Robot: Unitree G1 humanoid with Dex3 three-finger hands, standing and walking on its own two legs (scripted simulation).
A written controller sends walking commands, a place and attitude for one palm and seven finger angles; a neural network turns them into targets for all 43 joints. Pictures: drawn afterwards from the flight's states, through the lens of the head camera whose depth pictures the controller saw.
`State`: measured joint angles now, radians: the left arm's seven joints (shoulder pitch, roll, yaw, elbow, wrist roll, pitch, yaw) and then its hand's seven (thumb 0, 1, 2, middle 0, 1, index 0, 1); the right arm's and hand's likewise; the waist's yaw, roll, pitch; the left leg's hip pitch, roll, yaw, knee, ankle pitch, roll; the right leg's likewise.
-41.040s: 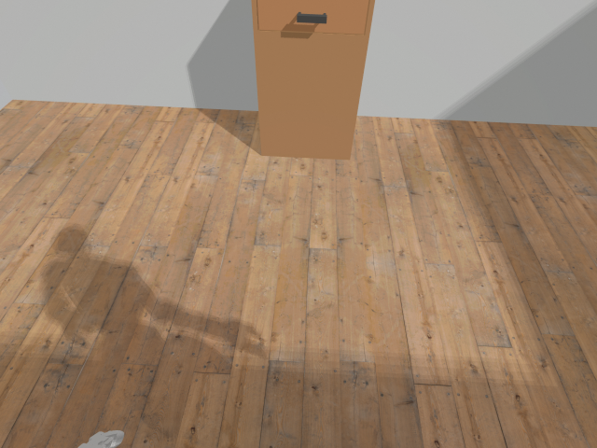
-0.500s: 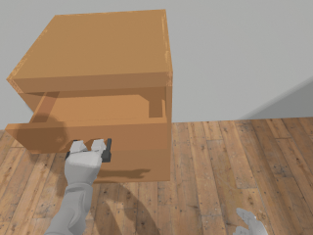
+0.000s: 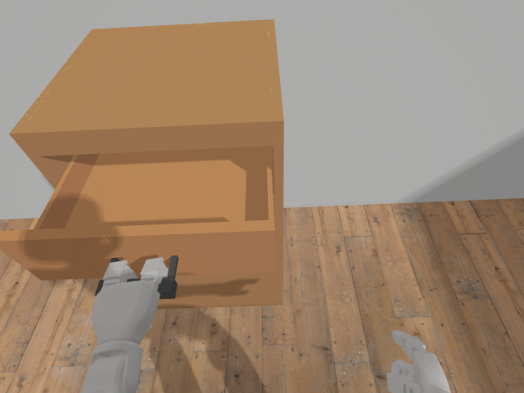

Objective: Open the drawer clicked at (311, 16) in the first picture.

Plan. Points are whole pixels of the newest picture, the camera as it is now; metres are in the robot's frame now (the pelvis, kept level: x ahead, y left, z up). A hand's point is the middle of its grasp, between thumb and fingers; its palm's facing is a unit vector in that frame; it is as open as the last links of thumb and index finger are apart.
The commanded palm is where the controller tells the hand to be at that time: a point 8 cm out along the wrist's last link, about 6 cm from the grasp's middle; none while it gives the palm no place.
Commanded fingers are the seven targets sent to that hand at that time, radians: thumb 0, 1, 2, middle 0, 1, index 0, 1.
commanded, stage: pull the drawer open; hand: left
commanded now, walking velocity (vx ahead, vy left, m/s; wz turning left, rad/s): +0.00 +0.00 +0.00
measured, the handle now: (140, 276) +0.29 +0.24 +0.00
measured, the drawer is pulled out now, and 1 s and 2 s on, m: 0.19 0.30 0.30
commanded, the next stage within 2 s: open the thumb to release the handle in 1.10 s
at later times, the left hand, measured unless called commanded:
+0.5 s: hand (134, 354) +0.18 +0.21 -0.02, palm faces -0.02 -0.11 -0.99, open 6.1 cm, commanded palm +0.13 +0.22 +0.03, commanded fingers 0.00 0.90 0.90 -0.40 -1.35 -0.40 -1.35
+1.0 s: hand out of the picture +0.12 +0.21 -0.02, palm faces -0.02 -0.13 -0.99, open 6.2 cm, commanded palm +0.07 +0.21 +0.03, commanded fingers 0.00 0.90 0.90 -0.40 -1.35 -0.40 -1.35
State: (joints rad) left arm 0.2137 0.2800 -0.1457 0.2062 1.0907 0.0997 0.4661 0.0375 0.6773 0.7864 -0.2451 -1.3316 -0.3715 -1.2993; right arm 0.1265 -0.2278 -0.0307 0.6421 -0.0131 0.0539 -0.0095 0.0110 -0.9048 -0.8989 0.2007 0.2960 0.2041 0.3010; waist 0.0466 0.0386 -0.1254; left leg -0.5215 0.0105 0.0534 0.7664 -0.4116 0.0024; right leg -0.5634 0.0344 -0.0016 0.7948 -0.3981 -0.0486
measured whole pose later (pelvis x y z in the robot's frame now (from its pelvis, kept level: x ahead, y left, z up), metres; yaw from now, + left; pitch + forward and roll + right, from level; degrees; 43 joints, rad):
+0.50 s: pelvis +0.00 +0.00 +0.00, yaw -1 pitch +9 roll +1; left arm 0.46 0.28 -0.14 0.02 1.10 0.06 0.50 0.05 0.67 0.77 -0.24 -1.33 -0.38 -1.29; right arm 0.11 -0.21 -0.01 0.62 -0.03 0.04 0.01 0.01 -0.90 -0.90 0.20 0.30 0.20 0.30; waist 0.07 0.03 -0.13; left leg -0.53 0.02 0.06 0.80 -0.43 0.00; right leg -0.58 0.04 0.01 0.84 -0.42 -0.05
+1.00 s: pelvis -0.01 +0.00 -0.01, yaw -1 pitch +9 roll +2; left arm 0.65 0.28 -0.12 -0.10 1.10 -0.01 0.53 0.06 0.67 0.76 -0.23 -1.33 -0.38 -1.28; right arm 0.12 -0.21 0.00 0.58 -0.05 0.03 0.04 0.01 -0.90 -0.90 0.20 0.30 0.20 0.30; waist 0.08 0.04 -0.13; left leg -0.58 0.02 0.07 0.88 -0.45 0.00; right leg -0.63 0.04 0.01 0.91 -0.43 -0.06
